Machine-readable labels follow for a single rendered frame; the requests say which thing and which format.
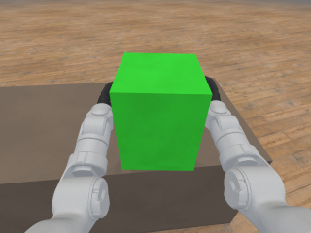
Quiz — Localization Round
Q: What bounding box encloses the pedestal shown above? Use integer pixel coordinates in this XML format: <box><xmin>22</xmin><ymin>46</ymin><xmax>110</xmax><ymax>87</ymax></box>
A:
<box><xmin>0</xmin><ymin>78</ymin><xmax>273</xmax><ymax>233</ymax></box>

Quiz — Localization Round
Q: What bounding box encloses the robot left forearm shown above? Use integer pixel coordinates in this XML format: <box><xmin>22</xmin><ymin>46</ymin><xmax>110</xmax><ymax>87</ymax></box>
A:
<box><xmin>52</xmin><ymin>103</ymin><xmax>114</xmax><ymax>214</ymax></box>

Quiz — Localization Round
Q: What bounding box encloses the left robot hand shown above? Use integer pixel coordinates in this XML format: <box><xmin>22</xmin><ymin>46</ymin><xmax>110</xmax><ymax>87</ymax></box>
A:
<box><xmin>97</xmin><ymin>82</ymin><xmax>113</xmax><ymax>107</ymax></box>

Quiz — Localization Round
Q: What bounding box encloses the robot right upper arm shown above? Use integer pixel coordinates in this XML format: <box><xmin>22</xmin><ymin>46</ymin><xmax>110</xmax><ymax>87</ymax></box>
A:
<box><xmin>224</xmin><ymin>165</ymin><xmax>311</xmax><ymax>233</ymax></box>

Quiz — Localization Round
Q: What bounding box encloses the robot right forearm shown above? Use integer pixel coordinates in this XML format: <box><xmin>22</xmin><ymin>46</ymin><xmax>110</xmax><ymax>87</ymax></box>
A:
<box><xmin>204</xmin><ymin>100</ymin><xmax>286</xmax><ymax>194</ymax></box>

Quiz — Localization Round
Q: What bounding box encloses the robot left upper arm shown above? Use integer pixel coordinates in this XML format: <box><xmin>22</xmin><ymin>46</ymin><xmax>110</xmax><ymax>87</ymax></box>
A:
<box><xmin>24</xmin><ymin>176</ymin><xmax>110</xmax><ymax>233</ymax></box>

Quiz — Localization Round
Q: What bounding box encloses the carton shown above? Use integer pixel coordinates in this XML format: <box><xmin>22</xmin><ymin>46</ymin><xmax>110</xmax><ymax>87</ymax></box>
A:
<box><xmin>109</xmin><ymin>52</ymin><xmax>213</xmax><ymax>171</ymax></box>

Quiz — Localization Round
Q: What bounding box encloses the right robot hand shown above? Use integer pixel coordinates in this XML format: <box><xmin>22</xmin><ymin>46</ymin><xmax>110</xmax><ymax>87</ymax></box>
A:
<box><xmin>205</xmin><ymin>76</ymin><xmax>221</xmax><ymax>101</ymax></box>

